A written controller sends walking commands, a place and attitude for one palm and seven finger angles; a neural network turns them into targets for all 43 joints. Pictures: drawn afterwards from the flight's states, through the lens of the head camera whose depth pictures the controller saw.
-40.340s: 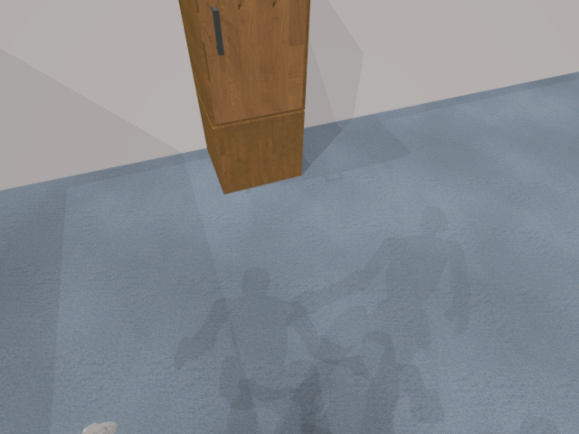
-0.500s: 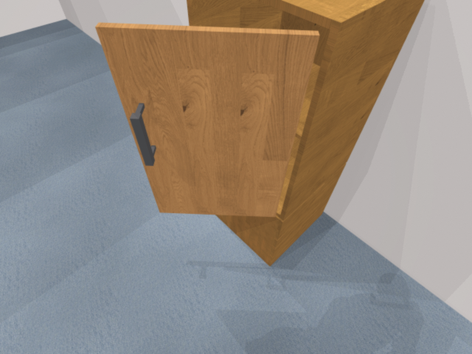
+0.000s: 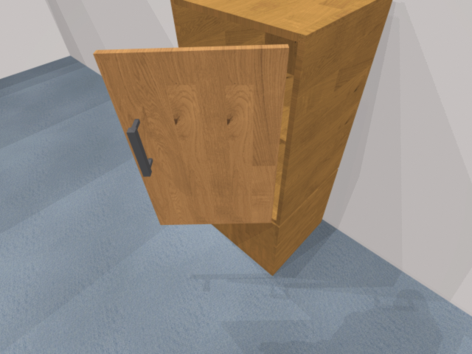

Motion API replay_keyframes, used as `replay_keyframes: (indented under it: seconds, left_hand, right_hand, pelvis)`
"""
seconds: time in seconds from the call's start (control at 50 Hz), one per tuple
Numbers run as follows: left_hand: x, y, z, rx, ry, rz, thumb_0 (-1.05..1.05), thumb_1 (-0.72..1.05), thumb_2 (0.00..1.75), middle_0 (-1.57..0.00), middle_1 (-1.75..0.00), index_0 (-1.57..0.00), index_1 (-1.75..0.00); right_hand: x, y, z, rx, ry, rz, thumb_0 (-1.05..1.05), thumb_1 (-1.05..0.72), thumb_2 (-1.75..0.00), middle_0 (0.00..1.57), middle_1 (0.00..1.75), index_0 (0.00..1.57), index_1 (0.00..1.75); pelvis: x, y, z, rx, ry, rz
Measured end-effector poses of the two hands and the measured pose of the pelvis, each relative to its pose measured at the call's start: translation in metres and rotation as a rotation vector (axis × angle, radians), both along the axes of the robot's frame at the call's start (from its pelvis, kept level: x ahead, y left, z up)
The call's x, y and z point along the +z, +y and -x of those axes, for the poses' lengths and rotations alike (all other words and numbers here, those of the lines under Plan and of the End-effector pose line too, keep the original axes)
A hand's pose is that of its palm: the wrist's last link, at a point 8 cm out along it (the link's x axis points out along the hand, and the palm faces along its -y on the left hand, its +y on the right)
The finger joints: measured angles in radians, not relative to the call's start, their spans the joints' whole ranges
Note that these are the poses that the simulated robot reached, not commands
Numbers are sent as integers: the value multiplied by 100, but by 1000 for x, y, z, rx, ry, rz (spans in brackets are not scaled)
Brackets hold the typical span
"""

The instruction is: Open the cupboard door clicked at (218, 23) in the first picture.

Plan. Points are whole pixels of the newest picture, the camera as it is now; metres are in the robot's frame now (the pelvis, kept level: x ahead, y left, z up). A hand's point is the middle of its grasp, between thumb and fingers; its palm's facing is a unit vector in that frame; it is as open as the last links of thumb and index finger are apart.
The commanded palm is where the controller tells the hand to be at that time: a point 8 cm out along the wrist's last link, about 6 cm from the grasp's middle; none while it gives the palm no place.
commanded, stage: come to a stop and stand still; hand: left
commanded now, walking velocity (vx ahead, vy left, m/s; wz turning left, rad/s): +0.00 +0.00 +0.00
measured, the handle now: (141, 148) +0.56 +0.27 +0.02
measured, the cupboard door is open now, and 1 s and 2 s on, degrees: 44 44 44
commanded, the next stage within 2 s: look again from close up in 0.30 s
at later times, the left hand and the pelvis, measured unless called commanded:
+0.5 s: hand out of the picture -0.01 +0.15 -0.17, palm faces +0.01 -0.98 -0.19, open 7.3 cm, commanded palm none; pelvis +0.00 -0.01 +0.01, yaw +0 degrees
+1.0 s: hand out of the picture +0.02 +0.16 -0.17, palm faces +0.03 -0.98 -0.20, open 7.3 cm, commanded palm none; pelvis +0.01 -0.02 +0.01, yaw +0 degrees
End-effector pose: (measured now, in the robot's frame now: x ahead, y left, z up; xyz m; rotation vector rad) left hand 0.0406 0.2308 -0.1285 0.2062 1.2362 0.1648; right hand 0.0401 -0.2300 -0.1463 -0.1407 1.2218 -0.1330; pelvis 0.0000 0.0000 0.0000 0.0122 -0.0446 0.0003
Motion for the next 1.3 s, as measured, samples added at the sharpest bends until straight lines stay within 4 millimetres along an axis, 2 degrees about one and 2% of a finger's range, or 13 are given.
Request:
replay_keyframes:
  seconds: [0.1,0.26,0.36,0.44,0.56,0.72,0.88,1.14,1.3]
  left_hand:
    - [3,-1,24,6,38,-7,0,91,90,-20,-30,-21,-29]
    - [-1,-9,55,34,123,9,0,91,90,-20,-30,-20,-29]
    - [-4,-18,63,43,162,32,0,91,90,-20,-30,-20,-29]
    - [-7,-26,61,43,171,51,0,91,90,-20,-30,-20,-29]
    - [-9,-30,52,40,168,56,1,92,90,-20,-30,-21,-29]
    - [-8,-27,41,43,141,46,1,92,90,-20,-30,-20,-29]
    - [-8,-25,34,51,126,44,1,92,90,-20,-30,-20,-29]
    - [-9,-19,25,57,106,44,0,91,90,-20,-30,-20,-29]
    - [-14,1,27,71,102,49,0,91,90,-20,-30,-21,-29]
  right_hand:
    - [-2,0,17,12,31,-21,0,-92,-89,20,30,19,30]
    - [-3,-4,64,2,172,-25,0,-91,-89,20,30,19,30]
    - [-1,-3,87,-15,252,-25,0,-91,-89,20,30,19,30]
    - [1,0,94,-26,282,-28,0,-91,-89,20,30,19,30]
    - [1,5,85,-33,269,-36,0,-91,-89,20,30,19,30]
    - [-1,9,54,-21,202,-45,0,-91,-89,20,30,19,30]
    - [0,1,34,-6,172,-22,1,-92,-89,20,30,19,30]
    - [3,-8,26,6,168,10,0,-91,-89,20,30,19,30]
    - [3,3,25,27,199,27,0,-91,-89,20,30,19,30]
  pelvis:
    - [2,-5,9,-1,4,-5]
    - [4,-11,13,5,20,-5]
    - [4,-13,11,6,25,-5]
    - [5,-14,7,6,25,-4]
    - [5,-16,2,4,22,-4]
    - [5,-17,-4,4,21,-1]
    - [6,-17,-9,7,21,0]
    - [5,-14,-13,11,20,4]
    - [-1,5,-16,38,34,30]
